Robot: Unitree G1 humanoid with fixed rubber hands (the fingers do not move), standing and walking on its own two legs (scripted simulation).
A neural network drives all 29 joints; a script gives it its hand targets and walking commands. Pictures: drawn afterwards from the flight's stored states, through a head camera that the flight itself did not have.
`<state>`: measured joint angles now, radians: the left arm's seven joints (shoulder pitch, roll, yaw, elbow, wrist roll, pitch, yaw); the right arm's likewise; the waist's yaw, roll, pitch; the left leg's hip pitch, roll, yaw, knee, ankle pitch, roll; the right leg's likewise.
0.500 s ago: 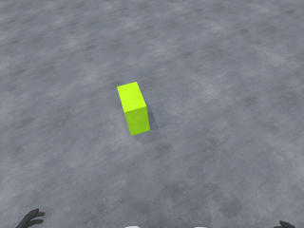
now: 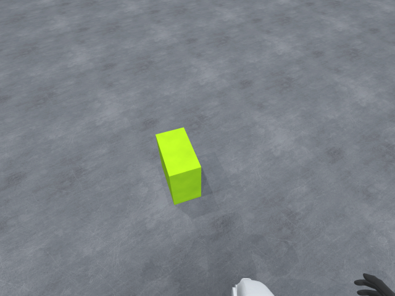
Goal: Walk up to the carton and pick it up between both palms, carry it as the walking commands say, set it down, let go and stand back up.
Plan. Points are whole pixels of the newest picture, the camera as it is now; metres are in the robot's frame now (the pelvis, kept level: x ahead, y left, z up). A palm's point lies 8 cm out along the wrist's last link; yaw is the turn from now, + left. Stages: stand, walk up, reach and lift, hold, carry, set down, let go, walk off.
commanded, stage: walk up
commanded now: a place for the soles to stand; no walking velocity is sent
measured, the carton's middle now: (178, 166) +0.84 +0.07 -0.62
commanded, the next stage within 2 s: none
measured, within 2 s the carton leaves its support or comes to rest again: neither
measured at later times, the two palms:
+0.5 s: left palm out of the picture +0.22 +0.47 -0.08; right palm (295, 201) +0.33 -0.24 -0.08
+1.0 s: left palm (7, 188) +0.42 +0.50 -0.09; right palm (260, 187) +0.39 -0.17 -0.11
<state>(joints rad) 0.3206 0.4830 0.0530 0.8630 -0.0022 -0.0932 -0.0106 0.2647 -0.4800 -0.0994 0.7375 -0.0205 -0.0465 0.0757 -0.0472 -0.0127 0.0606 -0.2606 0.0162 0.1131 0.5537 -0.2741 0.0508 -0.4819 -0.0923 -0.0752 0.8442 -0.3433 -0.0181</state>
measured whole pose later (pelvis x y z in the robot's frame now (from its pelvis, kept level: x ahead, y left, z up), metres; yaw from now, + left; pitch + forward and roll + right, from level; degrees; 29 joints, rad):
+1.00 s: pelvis +0.31 +0.16 -0.02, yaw -4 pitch -2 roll +1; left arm 0.25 0.50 0.05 0.80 0.00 -0.06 0.00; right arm 0.23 -0.46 -0.05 0.81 -0.01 -0.06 0.00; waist 0.02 0.01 0.07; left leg -0.39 0.03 0.04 0.74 -0.31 0.00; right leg -0.40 -0.07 -0.01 0.80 -0.37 0.00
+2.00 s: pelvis +0.34 +0.02 -0.02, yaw +5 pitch -2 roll +0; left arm 0.18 0.46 0.11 0.67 0.06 0.07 -0.09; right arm 0.41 -0.53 -0.08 0.88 -0.02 -0.08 -0.09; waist 0.02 -0.04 0.08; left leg -0.43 0.00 0.09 0.83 -0.44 0.02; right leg -0.35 -0.06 -0.12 0.73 -0.36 -0.06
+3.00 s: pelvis +0.39 -0.05 +0.00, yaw +19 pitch -1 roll -1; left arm 0.04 0.45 0.04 0.99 0.01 -0.01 -0.01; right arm 0.10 -0.45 -0.01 0.99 -0.01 -0.03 0.00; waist 0.02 -0.01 0.06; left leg -0.28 -0.02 -0.13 0.58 -0.27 -0.02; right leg -0.23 -0.09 -0.18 0.55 -0.28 0.01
